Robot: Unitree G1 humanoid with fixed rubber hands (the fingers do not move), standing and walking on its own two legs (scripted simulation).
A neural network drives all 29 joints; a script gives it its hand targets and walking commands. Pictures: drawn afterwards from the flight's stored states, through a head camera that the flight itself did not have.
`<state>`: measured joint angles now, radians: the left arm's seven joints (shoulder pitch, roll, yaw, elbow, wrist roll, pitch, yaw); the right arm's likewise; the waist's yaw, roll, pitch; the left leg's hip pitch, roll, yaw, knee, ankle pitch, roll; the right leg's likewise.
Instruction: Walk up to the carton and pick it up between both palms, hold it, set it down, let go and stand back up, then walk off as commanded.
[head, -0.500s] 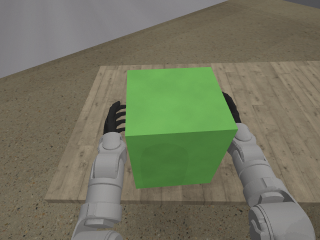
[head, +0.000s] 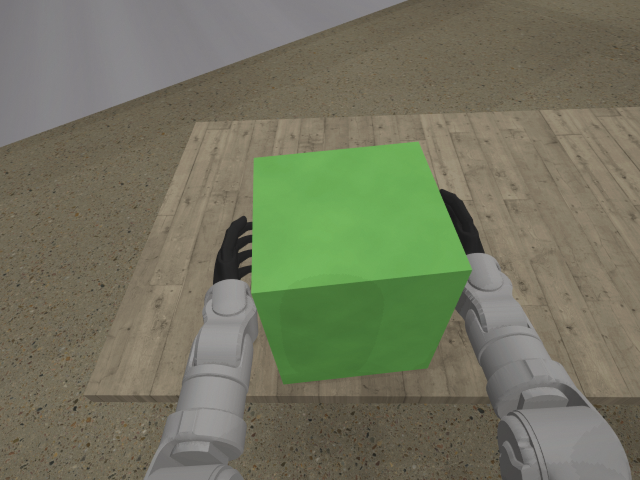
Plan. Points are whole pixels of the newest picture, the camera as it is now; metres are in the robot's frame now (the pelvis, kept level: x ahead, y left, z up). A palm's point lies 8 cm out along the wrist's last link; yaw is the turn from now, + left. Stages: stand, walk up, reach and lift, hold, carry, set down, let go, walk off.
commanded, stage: set down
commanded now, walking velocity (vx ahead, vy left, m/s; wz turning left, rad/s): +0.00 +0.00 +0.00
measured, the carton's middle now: (346, 270) +0.40 -0.01 +0.05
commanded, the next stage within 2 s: none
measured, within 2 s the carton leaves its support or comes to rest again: rests again in 0.28 s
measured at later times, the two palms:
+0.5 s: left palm (235, 284) +0.37 +0.14 +0.06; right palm (462, 253) +0.41 -0.16 +0.07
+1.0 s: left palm (238, 287) +0.37 +0.13 +0.05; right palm (463, 253) +0.41 -0.16 +0.06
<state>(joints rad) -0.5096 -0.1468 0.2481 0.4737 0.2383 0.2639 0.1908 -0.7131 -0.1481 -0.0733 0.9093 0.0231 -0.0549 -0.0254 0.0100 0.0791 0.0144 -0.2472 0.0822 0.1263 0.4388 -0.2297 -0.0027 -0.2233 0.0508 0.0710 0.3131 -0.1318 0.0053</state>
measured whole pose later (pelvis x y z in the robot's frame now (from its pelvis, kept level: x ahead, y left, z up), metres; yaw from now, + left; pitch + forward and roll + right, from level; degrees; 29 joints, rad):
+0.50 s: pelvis +0.00 +0.00 +0.00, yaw +0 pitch +4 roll -2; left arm -0.51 -0.15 0.27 0.57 0.24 0.14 0.19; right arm -0.71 -0.15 -0.07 0.96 0.01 -0.13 -0.03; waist 0.01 0.08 -0.01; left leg -0.28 0.08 0.13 0.44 -0.23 0.00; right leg -0.26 0.05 0.07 0.32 -0.13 0.00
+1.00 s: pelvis +0.01 +0.00 +0.00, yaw +0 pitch +5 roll -2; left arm -0.51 -0.18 0.32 0.63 0.26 0.01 0.19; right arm -0.71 -0.15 -0.12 0.99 -0.05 -0.17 0.01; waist 0.01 0.07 0.00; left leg -0.28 0.08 0.13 0.44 -0.23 0.00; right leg -0.26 0.05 0.07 0.32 -0.14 0.00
